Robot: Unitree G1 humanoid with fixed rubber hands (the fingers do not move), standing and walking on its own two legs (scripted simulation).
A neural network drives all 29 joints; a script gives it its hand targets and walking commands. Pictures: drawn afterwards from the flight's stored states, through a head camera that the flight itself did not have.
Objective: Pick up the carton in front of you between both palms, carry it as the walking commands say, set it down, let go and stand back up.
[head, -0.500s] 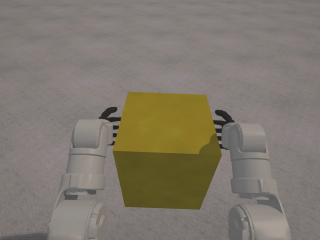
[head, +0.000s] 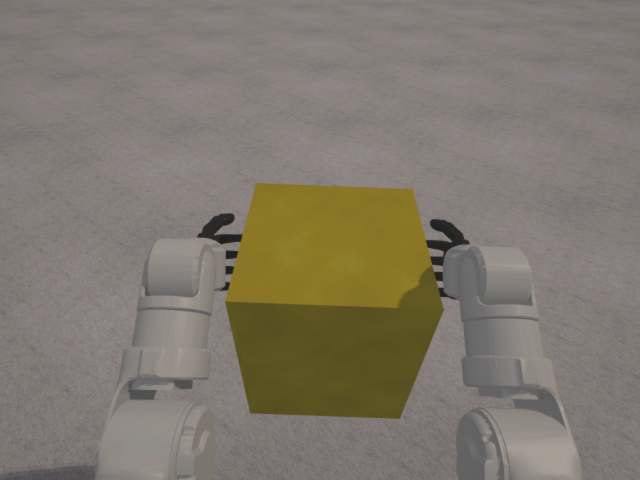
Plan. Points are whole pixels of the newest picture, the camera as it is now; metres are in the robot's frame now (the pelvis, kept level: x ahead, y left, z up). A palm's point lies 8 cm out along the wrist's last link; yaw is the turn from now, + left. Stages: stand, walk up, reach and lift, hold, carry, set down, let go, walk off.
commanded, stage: carry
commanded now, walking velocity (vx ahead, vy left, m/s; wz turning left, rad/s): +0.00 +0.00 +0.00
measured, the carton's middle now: (329, 303) +0.36 +0.00 +0.05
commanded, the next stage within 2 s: none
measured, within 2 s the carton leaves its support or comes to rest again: neither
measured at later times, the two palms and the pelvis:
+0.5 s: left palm (210, 261) +0.35 +0.15 +0.13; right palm (457, 268) +0.35 -0.15 +0.13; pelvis +0.00 +0.00 +0.00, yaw +0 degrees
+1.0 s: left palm (202, 201) +0.47 +0.19 +0.13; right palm (411, 208) +0.46 -0.11 +0.13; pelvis +0.11 +0.03 +0.02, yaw +1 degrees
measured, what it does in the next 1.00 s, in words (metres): walks ahead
